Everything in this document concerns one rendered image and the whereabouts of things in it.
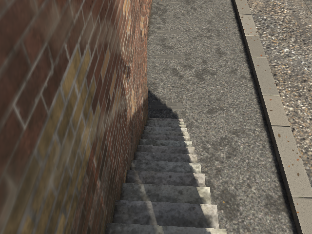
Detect stairs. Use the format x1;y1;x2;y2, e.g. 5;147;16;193
104;117;227;234

